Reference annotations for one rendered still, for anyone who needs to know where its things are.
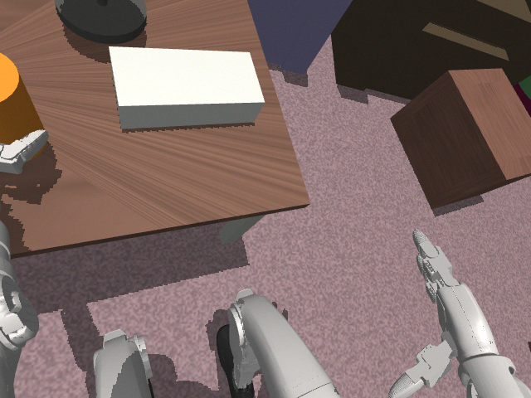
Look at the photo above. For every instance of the left robot arm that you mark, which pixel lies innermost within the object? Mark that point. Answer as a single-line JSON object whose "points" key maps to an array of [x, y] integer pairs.
{"points": [[18, 319]]}

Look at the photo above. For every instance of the desk lamp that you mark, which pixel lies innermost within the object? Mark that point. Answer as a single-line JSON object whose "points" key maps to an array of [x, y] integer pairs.
{"points": [[104, 21]]}

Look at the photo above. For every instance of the right robot arm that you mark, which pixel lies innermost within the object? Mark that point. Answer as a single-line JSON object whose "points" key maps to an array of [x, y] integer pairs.
{"points": [[491, 376]]}

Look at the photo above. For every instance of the coffee table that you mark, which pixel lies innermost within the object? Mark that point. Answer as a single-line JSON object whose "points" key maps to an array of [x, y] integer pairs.
{"points": [[95, 182]]}

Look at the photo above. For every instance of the armchair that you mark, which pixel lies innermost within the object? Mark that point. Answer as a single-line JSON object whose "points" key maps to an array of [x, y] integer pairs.
{"points": [[400, 47]]}

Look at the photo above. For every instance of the left robot hand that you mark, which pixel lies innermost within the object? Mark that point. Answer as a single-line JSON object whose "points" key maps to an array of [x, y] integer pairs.
{"points": [[14, 155]]}

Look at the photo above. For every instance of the right robot foot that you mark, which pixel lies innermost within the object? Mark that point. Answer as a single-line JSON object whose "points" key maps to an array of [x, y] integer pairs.
{"points": [[226, 360]]}

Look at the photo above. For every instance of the sofa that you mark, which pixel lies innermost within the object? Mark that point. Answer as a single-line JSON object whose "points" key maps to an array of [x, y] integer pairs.
{"points": [[292, 32]]}

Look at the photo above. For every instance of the potted plant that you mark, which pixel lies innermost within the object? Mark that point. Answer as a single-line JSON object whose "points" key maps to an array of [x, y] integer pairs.
{"points": [[523, 90]]}

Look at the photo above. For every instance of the right robot hand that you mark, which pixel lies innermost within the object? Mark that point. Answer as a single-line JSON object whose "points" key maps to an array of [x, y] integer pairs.
{"points": [[466, 332]]}

